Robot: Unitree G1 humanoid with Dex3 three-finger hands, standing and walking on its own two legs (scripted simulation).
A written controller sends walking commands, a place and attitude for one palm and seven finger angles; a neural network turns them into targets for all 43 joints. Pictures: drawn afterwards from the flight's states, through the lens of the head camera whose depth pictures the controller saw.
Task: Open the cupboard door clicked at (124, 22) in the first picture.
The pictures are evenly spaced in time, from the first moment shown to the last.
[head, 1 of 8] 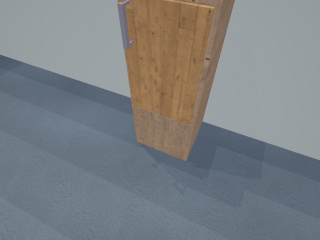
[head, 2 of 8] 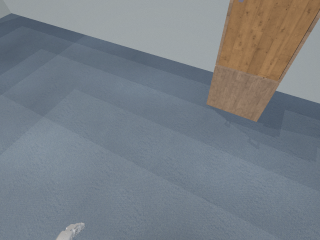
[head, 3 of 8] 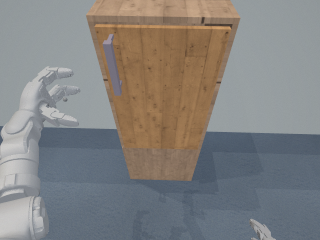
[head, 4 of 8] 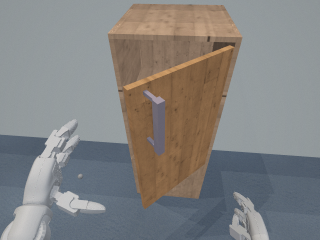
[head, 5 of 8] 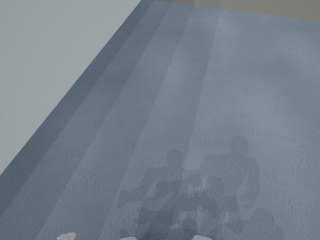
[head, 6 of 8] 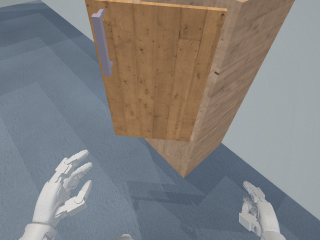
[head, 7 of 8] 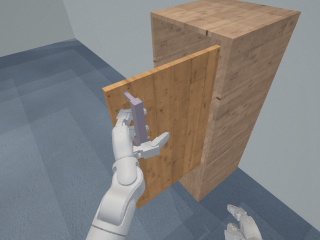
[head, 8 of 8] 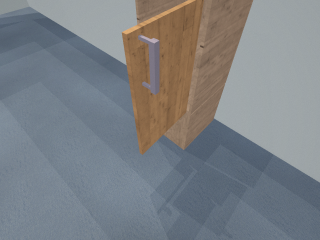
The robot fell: no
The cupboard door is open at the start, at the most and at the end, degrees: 0 93 92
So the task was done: yes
